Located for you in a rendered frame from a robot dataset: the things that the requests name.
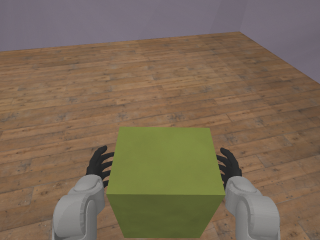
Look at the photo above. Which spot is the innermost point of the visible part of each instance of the carton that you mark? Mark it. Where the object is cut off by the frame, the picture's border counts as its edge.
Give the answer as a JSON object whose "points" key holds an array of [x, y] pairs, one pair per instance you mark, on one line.
{"points": [[165, 182]]}

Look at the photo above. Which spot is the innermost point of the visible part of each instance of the robot left hand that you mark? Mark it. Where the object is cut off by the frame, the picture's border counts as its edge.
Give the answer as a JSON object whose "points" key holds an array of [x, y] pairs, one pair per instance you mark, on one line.
{"points": [[96, 166]]}

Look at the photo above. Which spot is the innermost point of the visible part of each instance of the robot left forearm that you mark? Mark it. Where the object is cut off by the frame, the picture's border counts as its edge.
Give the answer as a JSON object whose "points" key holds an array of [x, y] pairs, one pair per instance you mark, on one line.
{"points": [[75, 214]]}

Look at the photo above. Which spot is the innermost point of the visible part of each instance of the robot right hand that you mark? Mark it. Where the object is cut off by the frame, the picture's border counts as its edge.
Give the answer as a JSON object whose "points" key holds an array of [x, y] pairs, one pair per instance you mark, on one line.
{"points": [[231, 167]]}

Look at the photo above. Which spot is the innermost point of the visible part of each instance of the robot right forearm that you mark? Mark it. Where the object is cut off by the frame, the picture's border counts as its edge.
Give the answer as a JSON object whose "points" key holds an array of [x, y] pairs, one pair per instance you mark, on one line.
{"points": [[256, 216]]}

